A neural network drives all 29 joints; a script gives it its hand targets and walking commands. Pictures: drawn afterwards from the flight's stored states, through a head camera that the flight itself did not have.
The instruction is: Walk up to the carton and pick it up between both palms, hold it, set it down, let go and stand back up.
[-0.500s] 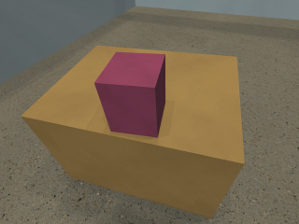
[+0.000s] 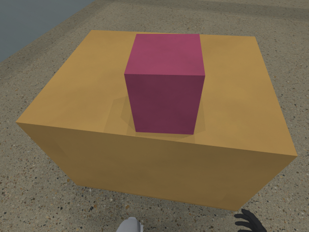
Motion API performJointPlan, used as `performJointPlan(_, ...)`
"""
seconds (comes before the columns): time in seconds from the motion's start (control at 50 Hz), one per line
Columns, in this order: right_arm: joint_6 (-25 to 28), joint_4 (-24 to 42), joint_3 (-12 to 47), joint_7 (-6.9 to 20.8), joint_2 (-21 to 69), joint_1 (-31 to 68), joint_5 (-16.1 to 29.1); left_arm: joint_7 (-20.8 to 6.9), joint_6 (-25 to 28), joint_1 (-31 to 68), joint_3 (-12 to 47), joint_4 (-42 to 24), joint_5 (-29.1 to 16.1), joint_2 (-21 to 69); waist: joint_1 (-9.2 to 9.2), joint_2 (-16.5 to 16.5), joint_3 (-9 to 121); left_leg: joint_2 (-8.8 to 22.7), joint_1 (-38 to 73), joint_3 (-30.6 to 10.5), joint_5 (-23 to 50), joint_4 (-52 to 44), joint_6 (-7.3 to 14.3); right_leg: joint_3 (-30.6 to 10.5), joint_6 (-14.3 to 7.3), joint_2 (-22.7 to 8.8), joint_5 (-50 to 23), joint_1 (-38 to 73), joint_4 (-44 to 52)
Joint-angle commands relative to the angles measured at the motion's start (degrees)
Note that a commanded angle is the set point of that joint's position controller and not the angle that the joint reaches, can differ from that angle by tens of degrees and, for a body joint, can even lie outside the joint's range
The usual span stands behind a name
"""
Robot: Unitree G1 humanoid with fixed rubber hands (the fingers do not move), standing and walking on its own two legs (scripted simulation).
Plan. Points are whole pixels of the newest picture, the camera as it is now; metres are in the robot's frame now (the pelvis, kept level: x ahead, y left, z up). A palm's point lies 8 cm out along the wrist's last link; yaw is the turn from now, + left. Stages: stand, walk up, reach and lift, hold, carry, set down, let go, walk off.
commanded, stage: walk up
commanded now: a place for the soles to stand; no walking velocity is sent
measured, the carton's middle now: (165, 85) +0.55 +0.03 +0.06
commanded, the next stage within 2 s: none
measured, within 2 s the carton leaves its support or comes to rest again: neither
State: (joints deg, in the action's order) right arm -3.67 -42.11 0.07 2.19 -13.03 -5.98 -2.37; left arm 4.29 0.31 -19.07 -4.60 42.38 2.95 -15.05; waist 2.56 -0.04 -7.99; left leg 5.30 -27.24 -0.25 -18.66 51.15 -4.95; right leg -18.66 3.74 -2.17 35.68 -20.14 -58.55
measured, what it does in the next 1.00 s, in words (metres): steps on the spot: right foot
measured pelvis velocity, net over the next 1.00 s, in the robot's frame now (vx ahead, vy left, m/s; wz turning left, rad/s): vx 0.02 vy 0.07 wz -0.12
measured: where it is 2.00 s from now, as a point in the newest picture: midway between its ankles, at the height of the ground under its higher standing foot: outside the picture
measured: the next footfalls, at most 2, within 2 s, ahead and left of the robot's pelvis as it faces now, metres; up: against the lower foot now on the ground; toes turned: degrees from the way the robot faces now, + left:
right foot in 0.20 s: +0.06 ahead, -0.04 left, +0.00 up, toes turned +3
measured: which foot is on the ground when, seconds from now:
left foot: down 0.00-1.00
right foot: up 0.00-0.18, down 0.20-1.00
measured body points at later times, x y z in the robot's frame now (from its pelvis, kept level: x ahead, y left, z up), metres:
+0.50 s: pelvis +0.01 +0.07 +0.04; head +0.02 +0.06 +0.49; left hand +0.12 +0.30 -0.09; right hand +0.06 -0.18 -0.10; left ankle +0.05 +0.19 -0.68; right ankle +0.02 -0.04 -0.68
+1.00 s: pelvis +0.02 +0.07 +0.05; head +0.03 +0.07 +0.50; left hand +0.10 +0.31 -0.09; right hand +0.07 -0.18 -0.09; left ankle +0.05 +0.19 -0.68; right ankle +0.02 -0.04 -0.68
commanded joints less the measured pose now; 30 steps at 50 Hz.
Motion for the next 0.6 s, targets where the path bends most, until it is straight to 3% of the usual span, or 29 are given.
performJointPlan(0.0,-0.3,3.5,-3.7,-1.2,-15.1,-0.8,3.2,1.0,0.2,-3.8,0.4,-6.3,-2.1,-4.7,-3.81,15.1,2.0,16.4,3.0,-29.2,-17.5,-39.8,16.4,12.3,-1.7,3.8,5.4,-14.1,-15.9)
performJointPlan(0.02,-0.1,3.2,-3.4,-1.4,-13.7,-0.1,2.5,0.6,0.3,-4.3,0.5,-4.9,-2.1,-4.0,-2.99,14.4,1.1,13.9,3.1,-21.6,-15.2,-35.9,14.7,12.8,-1.7,2.7,2.2,-12.4,-13.4)
performJointPlan(0.06,0.6,1.8,-2.7,-1.6,-11.1,0.9,1.5,-0.7,0.7,-6.6,0.6,-3.9,-2.4,-2.8,-1.18,16.9,3.8,10.8,0.4,-13.0,-4.1,-30.8,13.5,15.5,-2.6,2.6,-0.9,-4.1,-6.9)
performJointPlan(0.08,1.0,1.3,-2.6,-1.4,-10.6,1.2,1.5,-1.0,0.8,-6.5,0.7,-4.3,-2.4,-2.6,-0.64,18.1,4.9,11.2,-1.2,-13.2,-2.0,-30.7,14.5,16.7,-3.0,2.6,-0.6,-0.5,-4.1)
performJointPlan(0.12,1.6,0.9,-2.7,-1.6,-10.6,2.4,1.4,-1.4,0.7,-5.5,0.7,-4.6,-2.4,-3.1,0.5,16.5,5.3,13.0,-2.6,-12.9,-1.1,-30.1,14.9,17.0,-4.3,0.9,-5.6,5.9,7.3)
performJointPlan(0.16,1.7,1.2,-2.0,-1.8,-9.0,4.0,1.1,-1.9,0.8,-8.3,0.3,-3.3,-2.6,-3.9,2.72,11.4,7.9,11.7,-4.3,-9.7,-3.6,-24.0,11.2,14.6,-6.0,-0.2,-18.4,14.3,20.8)
performJointPlan(0.18,1.6,0.8,-1.2,-1.8,-6.4,0.9,1.0,-2.1,0.7,-8.3,0.0,-2.8,-2.5,-4.7,2.12,3.4,7.9,8.1,-5.7,-7.0,-7.9,-17.1,9.1,8.0,-6.2,-2.1,-18.0,15.2,27.5)
performJointPlan(0.2,1.6,0.6,-0.3,-1.7,-3.4,-2.9,1.6,-2.1,0.5,-5.2,-0.4,-3.8,-2.4,-7.4,-0.16,-8.2,6.2,1.6,-7.6,-0.1,-13.6,-5.6,5.8,-9.4,-7.8,-11.1,-7.5,10.5,38.7)
performJointPlan(0.22,1.1,0.9,-0.9,-2.2,-5.2,-3.2,1.8,-1.7,-0.1,0.2,-1.2,-4.8,-3.6,-10.5,-0.98,-6.3,2.0,-3.3,-4.9,0.7,-16.8,0.5,5.4,-17.8,-9.5,-15.2,4.1,-1.6,44.5)
performJointPlan(0.24,0.8,0.4,-1.2,-2.5,-6.4,-4.7,1.7,-1.5,-0.3,3.9,-1.2,-4.4,-3.4,-10.2,-2.8,-5.8,-0.8,-1.4,-0.8,-1.8,-14.7,2.8,5.9,-18.8,-10.0,-16.5,9.9,-8.5,47.1)
performJointPlan(0.26,1.0,-0.7,-0.9,-2.7,-6.0,-5.7,1.6,-1.5,-0.4,6.0,-0.6,-4.1,-3.3,-8.5,-3.32,-8.1,-3.0,-0.6,0.7,-1.9,-13.5,1.3,6.1,-13.5,-9.3,-14.6,9.0,-8.8,47.2)
performJointPlan(0.28,1.6,-1.9,-0.9,-2.7,-5.9,-6.1,1.4,-1.4,-0.4,6.5,0.2,-3.8,-2.9,-6.7,-3.31,-8.7,-3.0,-0.7,1.2,-2.1,-11.0,-1.8,6.3,-7.2,-8.4,-11.9,1.1,-5.7,45.1)
performJointPlan(0.32,3.3,-3.3,-1.1,-3.0,-5.5,-10.0,1.9,-1.8,-0.1,8.8,1.1,-3.8,-2.4,-5.3,-4.58,-11.6,2.2,-1.4,7.3,-0.3,-2.5,-8.4,6.6,1.6,-8.5,-8.4,-17.0,-3.2,38.6)
performJointPlan(0.34,4.1,-4.0,-1.1,-3.2,-5.3,-11.5,1.8,-2.3,-0.1,10.1,1.6,-3.6,-2.2,-4.6,-5.33,-11.5,4.7,-1.8,11.9,0.8,3.5,-12.8,6.9,4.7,-8.8,-6.9,-23.4,-3.1,35.3)
performJointPlan(0.38,5.2,-3.7,-1.2,-3.7,-6.3,-10.9,1.3,-3.3,-0.3,9.1,2.5,-2.4,-2.0,-2.6,-4.7,-8.5,9.1,-0.6,17.5,-0.7,13.7,-19.0,7.9,9.3,-8.5,-3.7,-31.5,-0.8,29.4)
performJointPlan(0.4,5.6,-3.1,-1.2,-3.8,-7.3,-10.4,1.1,-3.7,-0.4,7.5,2.9,-1.9,-2.0,-1.5,-3.72,-5.4,10.9,3.0,18.1,-5.1,15.9,-21.3,9.0,10.5,-7.4,-2.3,-30.7,0.4,27.1)
performJointPlan(0.42,5.7,-2.5,-1.4,-3.9,-8.6,-9.5,1.1,-4.0,-0.7,5.0,3.3,-1.2,-2.2,-0.6,-2.01,-1.4,11.3,7.6,17.0,-11.5,12.6,-25.7,10.8,11.8,-6.2,0.2,-24.1,0.3,24.9)
performJointPlan(0.44,5.4,-2.8,-1.8,-3.7,-10.2,-8.3,1.5,-3.9,-1.1,3.8,3.3,-0.3,-1.9,-0.3,-1.0,1.7,9.5,9.9,11.2,-14.0,5.3,-28.5,12.7,13.7,-5.4,1.7,-17.4,3.4,24.4)
performJointPlan(0.48,4.6,-3.0,-1.3,-3.3,-9.3,-7.3,1.9,-3.9,-1.3,4.5,3.1,0.9,-1.4,-1.2,-1.24,3.1,5.7,8.0,4.5,-12.0,-4.5,-31.8,11.6,13.1,-5.8,0.9,-17.6,7.6,27.8)
performJointPlan(0.54,4.7,-3.4,-0.6,-3.1,-8.1,-8.4,1.9,-4.3,-0.4,4.2,3.2,2.9,-1.9,-2.3,-1.76,4.7,6.8,5.1,7.5,-7.9,-0.5,-31.3,9.4,11.1,-6.7,0.2,-22.2,7.6,29.6)
performJointPlan(0.58,5.1,-4.0,-0.7,-2.8,-7.9,-8.8,2.1,-4.2,0.1,4.5,3.4,3.7,-1.9,-2.5,-1.93,6.0,8.4,5.3,9.5,-7.6,2.3,-30.7,9.5,11.1,-6.9,-0.1,-23.5,8.3,30.0)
